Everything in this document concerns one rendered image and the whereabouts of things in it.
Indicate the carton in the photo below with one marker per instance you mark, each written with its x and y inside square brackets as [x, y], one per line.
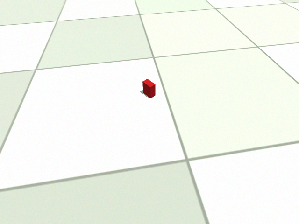
[149, 88]

